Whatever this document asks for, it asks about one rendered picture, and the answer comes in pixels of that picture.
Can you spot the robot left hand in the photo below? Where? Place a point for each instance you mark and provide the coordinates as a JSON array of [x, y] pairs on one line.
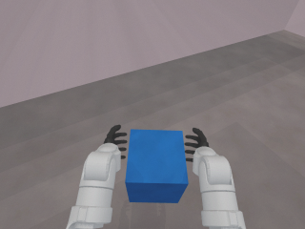
[[112, 135]]

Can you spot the carton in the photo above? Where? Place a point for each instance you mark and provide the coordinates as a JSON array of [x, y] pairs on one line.
[[156, 166]]

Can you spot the right robot forearm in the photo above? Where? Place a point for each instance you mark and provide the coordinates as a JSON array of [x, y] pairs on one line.
[[220, 209]]

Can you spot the left robot forearm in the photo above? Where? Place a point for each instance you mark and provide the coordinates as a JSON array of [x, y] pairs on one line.
[[93, 205]]

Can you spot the robot right hand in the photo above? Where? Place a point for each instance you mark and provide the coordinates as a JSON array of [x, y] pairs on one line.
[[201, 139]]

